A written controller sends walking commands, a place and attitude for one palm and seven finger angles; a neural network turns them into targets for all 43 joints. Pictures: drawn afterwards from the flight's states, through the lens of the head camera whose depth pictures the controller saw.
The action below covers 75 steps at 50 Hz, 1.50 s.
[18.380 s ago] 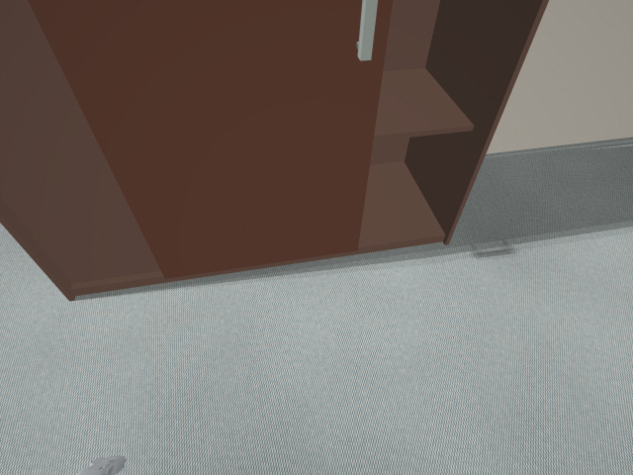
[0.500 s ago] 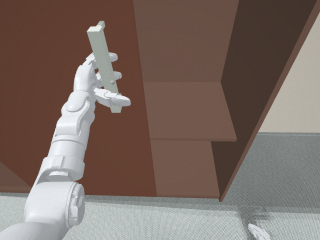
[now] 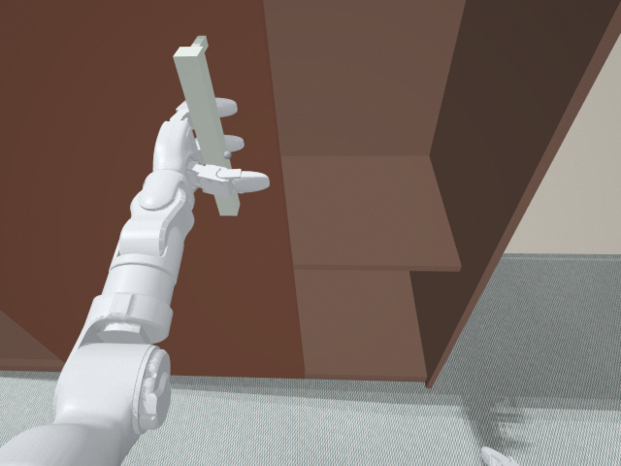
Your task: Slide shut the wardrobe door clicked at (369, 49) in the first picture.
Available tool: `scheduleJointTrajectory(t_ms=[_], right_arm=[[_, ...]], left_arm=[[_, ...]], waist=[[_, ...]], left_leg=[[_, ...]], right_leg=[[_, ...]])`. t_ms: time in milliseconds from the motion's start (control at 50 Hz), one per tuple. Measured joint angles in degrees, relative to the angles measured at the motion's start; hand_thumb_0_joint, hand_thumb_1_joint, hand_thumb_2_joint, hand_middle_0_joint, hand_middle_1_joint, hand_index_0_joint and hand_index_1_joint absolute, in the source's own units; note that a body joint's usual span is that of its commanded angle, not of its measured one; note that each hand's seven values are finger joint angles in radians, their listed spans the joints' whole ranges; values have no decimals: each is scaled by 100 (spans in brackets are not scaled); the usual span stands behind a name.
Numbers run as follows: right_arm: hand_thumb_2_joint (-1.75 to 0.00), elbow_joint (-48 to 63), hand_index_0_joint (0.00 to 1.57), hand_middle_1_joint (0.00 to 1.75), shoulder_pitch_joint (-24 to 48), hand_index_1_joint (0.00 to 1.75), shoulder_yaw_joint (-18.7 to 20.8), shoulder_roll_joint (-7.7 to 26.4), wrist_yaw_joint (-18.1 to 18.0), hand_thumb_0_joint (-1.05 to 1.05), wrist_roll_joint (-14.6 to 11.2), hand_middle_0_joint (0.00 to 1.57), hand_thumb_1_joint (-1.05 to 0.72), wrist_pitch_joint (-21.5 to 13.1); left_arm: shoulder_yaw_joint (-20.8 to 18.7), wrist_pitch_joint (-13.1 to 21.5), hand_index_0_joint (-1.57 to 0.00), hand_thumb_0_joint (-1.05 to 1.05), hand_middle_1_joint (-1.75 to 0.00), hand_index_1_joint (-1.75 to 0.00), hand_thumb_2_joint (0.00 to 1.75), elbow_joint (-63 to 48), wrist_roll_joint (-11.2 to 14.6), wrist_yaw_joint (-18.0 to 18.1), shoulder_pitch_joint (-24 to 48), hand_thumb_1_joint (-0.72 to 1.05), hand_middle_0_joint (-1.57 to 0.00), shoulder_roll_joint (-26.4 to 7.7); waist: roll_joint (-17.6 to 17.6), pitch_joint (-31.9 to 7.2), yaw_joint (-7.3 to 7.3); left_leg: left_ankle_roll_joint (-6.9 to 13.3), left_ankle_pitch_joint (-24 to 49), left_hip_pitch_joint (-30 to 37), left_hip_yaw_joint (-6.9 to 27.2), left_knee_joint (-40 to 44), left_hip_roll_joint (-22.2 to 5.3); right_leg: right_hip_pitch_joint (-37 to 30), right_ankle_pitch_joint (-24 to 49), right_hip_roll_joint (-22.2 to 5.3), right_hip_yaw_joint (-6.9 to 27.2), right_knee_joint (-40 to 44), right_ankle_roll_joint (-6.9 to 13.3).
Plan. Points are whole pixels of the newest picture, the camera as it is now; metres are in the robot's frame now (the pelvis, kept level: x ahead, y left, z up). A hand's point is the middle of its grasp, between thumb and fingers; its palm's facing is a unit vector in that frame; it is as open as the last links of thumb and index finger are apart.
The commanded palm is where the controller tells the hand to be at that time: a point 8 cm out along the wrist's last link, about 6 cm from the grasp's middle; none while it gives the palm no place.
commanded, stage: grip the handle and tug to test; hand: left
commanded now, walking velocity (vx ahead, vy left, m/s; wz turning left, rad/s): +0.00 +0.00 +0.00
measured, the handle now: (216, 134) +0.49 +0.13 +0.20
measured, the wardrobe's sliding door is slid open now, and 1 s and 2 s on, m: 0.39 0.39 0.39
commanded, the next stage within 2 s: tug the door sideways, standing still in 1.20 s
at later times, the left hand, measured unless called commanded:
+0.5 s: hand (227, 154) +0.44 +0.11 +0.20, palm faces +0.00 -1.00 -0.01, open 5.8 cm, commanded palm +0.42 +0.15 +0.20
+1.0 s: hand (227, 155) +0.44 +0.11 +0.20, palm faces +0.01 -1.00 -0.01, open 5.9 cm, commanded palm +0.40 +0.16 +0.20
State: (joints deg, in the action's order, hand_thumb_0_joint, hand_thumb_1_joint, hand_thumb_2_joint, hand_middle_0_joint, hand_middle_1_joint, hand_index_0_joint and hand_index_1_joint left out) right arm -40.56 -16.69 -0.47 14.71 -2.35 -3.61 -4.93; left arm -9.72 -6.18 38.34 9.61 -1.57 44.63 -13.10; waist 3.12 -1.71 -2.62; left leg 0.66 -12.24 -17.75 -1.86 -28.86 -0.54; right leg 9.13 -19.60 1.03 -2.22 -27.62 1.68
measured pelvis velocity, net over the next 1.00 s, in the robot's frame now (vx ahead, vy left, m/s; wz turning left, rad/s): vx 0.01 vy -0.01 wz -0.01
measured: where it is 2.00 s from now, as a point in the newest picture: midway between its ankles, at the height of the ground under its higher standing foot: outside the picture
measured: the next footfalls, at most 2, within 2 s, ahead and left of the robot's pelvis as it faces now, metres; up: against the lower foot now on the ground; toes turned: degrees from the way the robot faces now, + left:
right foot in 1.96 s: +0.13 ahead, -0.10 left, +0.00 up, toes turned +2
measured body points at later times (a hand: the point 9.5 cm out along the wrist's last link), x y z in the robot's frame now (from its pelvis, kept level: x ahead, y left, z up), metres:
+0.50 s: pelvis +0.00 +0.00 +0.00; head +0.00 -0.02 +0.45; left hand +0.44 +0.16 +0.20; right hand +0.11 -0.26 -0.12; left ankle +0.03 +0.11 -0.74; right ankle -0.06 -0.10 -0.74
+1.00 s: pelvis +0.01 -0.01 +0.00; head +0.01 -0.03 +0.45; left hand +0.44 +0.16 +0.20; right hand +0.12 -0.26 -0.11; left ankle +0.03 +0.11 -0.74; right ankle -0.06 -0.10 -0.74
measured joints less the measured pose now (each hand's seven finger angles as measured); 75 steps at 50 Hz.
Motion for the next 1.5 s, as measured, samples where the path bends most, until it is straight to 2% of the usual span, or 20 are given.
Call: scheduleJointTrajectory(t_ms=[320,480,900,1080,1260,1360,1500], right_arm=[[-90,-23,21,30,-33,30,30,13,48,1,5,20,-90,-131],[-90,2,21,30,-7,30,24,21,48,1,6,20,-90,-117],[-90,72,21,30,80,30,23,15,43,1,7,20,-90,-9],[-90,304,21,30,72,30,9,19,98,2,20,20,-90,73],[-90,580,20,30,217,30,-3,30,144,2,24,20,-90,197],[-90,653,20,30,328,30,-4,28,135,2,28,20,-90,265],[-90,388,20,30,559,30,45,80,60,2,64,20,-91,362]], left_arm=[[24,85,-34,0,-132,-133,67,122,-1,109,61,36,-39,1],[-4,81,-36,1,-137,-137,81,23,5,25,-28,69,-41,-13],[-24,-38,-36,1,-140,-140,82,-168,14,25,-116,69,-40,8],[-226,-238,-32,1,-140,-140,79,-988,48,-1,-816,71,-38,-47],[-338,-630,-27,0,-140,-140,75,-2512,148,8,-1822,72,-33,-4],[-231,-894,-26,-1,-140,-140,75,-3259,185,15,-2255,73,-33,58],[289,-1202,-33,1,-140,-140,80,-3385,91,215,-1909,69,-37,427]], waist=[[9,2,-2],[6,-4,7],[-3,-28,31],[18,-113,-85],[-4,-182,-148],[-5,-234,-52],[-13,-197,288]], left_leg=[[-7,23,-25,12,3,3],[-14,-5,13,9,9,-6],[-41,-23,18,43,11,-9],[-42,-82,232,-109,146,-37],[-17,-189,419,-231,248,-42],[-16,-265,514,-207,283,-52],[-54,-435,465,113,162,18]], right_leg=[[35,4,0,-10,-25,8],[-11,-9,9,-3,3,15],[-24,-40,19,-31,4,44],[-179,-40,29,128,138,36],[-309,-50,15,235,231,6],[-377,-13,12,154,248,-7],[-445,-95,-13,-156,147,-7]])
